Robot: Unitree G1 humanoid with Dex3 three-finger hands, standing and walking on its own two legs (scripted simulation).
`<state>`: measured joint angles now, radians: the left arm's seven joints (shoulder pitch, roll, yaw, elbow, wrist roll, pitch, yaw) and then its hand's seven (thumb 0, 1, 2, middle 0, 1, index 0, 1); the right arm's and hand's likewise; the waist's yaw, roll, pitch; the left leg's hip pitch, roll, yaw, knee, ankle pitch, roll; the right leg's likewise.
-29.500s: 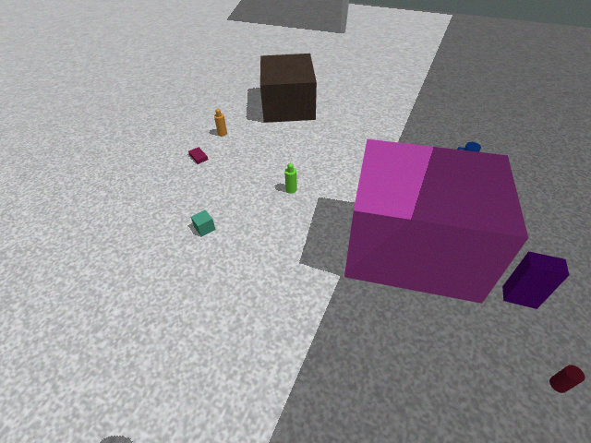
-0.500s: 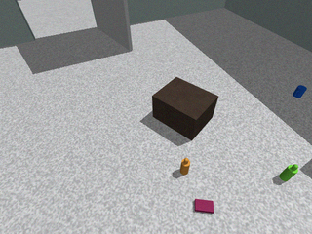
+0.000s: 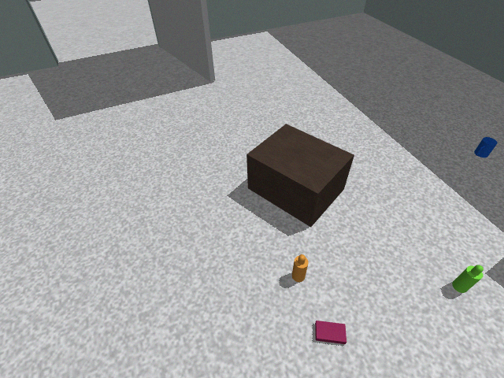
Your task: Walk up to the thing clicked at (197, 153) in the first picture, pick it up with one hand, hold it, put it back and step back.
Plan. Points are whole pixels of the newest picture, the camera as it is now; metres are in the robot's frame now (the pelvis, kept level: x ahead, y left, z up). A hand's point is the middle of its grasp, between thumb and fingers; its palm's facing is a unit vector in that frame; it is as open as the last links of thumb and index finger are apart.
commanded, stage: stand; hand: right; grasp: from above
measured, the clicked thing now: (330, 332) +0.45 -0.26 -0.77
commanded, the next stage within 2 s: rise first in 0.78 s
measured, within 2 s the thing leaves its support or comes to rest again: neither
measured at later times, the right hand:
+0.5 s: hand out of the picture +0.07 -0.26 -0.16, palm faces -0.03 +0.94 -0.34, open 7.3 cm
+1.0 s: hand out of the picture +0.11 -0.25 -0.16, palm faces +0.04 +0.95 -0.32, open 7.6 cm
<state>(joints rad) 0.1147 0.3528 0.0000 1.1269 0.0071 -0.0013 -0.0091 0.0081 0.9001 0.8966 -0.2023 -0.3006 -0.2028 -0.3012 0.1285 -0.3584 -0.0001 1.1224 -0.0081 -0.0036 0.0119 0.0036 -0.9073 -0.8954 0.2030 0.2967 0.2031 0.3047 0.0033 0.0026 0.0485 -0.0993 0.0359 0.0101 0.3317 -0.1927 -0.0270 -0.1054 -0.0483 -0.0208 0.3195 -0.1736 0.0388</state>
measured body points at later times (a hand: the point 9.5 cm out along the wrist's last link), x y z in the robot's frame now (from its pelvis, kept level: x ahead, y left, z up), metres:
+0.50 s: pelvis +0.00 +0.00 +0.00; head +0.01 +0.00 +0.45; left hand +0.07 +0.30 -0.13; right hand +0.07 -0.30 -0.13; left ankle -0.01 +0.14 -0.75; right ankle +0.00 -0.14 -0.75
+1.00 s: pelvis +0.00 +0.00 -0.01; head +0.03 +0.00 +0.44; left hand +0.09 +0.29 -0.13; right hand +0.11 -0.30 -0.13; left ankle -0.01 +0.14 -0.75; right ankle +0.00 -0.14 -0.75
